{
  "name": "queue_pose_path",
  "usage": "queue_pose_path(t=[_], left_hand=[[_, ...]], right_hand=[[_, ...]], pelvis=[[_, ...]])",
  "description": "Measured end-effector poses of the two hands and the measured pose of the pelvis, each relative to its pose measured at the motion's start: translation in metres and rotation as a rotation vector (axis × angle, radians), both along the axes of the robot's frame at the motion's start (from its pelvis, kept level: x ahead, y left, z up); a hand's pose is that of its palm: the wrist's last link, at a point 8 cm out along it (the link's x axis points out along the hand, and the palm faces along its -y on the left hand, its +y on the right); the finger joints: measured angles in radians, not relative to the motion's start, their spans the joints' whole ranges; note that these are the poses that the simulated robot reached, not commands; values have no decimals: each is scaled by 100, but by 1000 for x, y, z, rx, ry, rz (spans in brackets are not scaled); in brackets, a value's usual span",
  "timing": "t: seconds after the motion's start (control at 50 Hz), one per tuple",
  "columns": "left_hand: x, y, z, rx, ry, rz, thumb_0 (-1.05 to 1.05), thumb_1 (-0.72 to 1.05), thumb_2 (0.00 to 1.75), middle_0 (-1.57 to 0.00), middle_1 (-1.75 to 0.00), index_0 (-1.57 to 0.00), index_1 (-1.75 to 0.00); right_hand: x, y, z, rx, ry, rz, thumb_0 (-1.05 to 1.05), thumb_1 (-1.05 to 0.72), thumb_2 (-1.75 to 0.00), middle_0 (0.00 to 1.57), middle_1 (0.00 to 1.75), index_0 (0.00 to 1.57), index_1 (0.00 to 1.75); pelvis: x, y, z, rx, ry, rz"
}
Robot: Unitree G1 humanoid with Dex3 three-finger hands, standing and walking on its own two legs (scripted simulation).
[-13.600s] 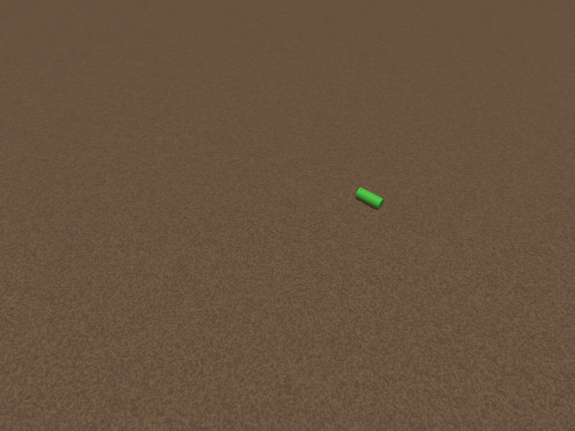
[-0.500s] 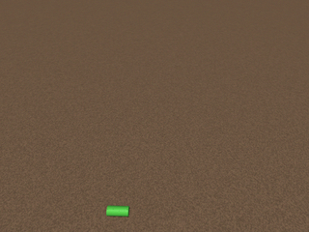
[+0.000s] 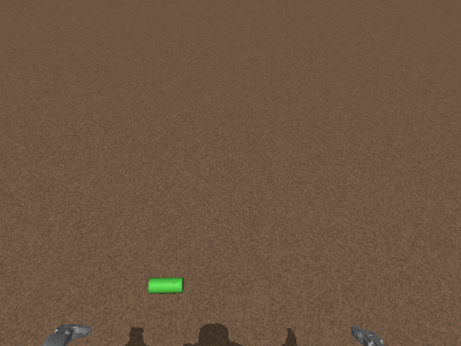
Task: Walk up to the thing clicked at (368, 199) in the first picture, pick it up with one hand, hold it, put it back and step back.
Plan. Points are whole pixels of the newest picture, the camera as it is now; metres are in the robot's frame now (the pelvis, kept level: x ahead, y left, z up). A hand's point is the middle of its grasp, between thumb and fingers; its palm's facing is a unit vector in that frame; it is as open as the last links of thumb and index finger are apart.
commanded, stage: rise first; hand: left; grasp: from above
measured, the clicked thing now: (166, 285) +0.43 +0.21 -0.71
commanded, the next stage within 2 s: none
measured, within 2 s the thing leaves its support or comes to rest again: neither
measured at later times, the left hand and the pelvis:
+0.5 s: hand out of the picture +0.13 +0.26 -0.21, palm faces -0.19 -0.86 -0.47, open 14.1 cm; pelvis -0.01 +0.00 -0.07, yaw +0 degrees
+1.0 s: hand (117, 327) +0.25 +0.29 -0.41, palm faces -0.47 -0.42 -0.78, open 14.0 cm; pelvis -0.08 -0.01 -0.27, yaw -3 degrees
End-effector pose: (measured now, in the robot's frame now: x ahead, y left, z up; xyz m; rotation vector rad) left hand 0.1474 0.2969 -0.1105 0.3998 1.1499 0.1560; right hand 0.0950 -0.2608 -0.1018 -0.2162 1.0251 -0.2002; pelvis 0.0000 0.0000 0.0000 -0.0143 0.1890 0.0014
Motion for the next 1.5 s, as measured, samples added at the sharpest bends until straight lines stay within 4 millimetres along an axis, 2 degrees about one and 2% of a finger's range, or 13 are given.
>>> queue_pose_path(t=[0.08,0.18,0.34,0.48,0.6,0.7,0.88,0.98,1.06,1.18,1.28,1.38,1.5], left_hand=[[-10,2,-16,18,6,1,0,-33,95,-14,-97,-14,-98],[-14,3,-28,35,-27,-23,0,-47,98,-12,-101,-11,-103],[-18,4,-38,63,-14,-78,0,-54,100,-10,-103,-9,-105],[-19,5,-55,90,-9,-122,0,-54,99,-9,-102,-9,-104],[-10,9,-84,137,-26,-214,0,-55,99,-10,-101,-9,-103],[14,16,-127,209,-58,-355,0,-55,98,-11,-101,-10,-103],[77,13,-202,374,-201,-615,0,-55,99,-13,-101,-12,-103],[104,10,-240,447,-218,-705,0,-54,99,-14,-101,-13,-103],[122,8,-263,493,-234,-779,0,-54,98,-15,-99,-15,-102],[141,4,-291,534,-259,-873,0,-51,98,-17,-97,-16,-99],[152,4,-313,562,-271,-950,0,-48,98,-15,-95,-15,-97],[164,3,-332,594,-302,-1007,0,-48,99,-13,-95,-13,-96],[179,1,-352,638,-321,-1051,0,-50,101,-11,-94,-10,-96]], right_hand=[[14,0,-11,-13,-49,25,0,-92,-91,21,30,20,30],[35,2,-23,-32,-103,57,1,-92,-90,21,30,20,29],[64,10,-29,-37,-194,101,1,-91,-90,21,30,20,30],[74,14,-44,-36,-237,132,1,-89,-90,21,30,20,30],[73,13,-75,-37,-233,162,0,-90,-90,21,30,20,30],[67,6,-120,-47,-209,180,0,-91,-90,21,30,21,30],[34,-10,-227,-42,-93,170,0,-92,-91,21,30,20,30],[-3,-13,-280,-23,9,151,0,-94,-91,21,30,20,29],[-39,-14,-312,-17,90,124,0,-94,-91,21,30,20,29],[-91,-17,-338,-27,196,72,0,-93,-91,21,30,20,29],[-123,-20,-350,-51,269,44,0,-90,-90,21,30,20,29],[-139,-22,-359,-74,326,35,0,-89,-90,21,30,20,29],[-141,-20,-370,-87,361,41,0,-89,-90,21,30,20,29]], pelvis=[[-2,0,-17,-2,43,2],[-3,-1,-35,-5,80,5],[-3,-1,-51,-17,121,10],[-7,-1,-71,-22,168,9],[-15,-1,-100,-23,226,8],[-28,-1,-140,-23,294,2],[-57,-3,-225,-26,384,-18],[-75,-5,-264,-30,403,-33],[-86,-6,-291,-36,401,-43],[-99,-5,-321,-47,386,-57],[-104,-3,-341,-60,377,-64],[-105,-1,-357,-72,374,-70],[-103,2,-372,-83,377,-76]])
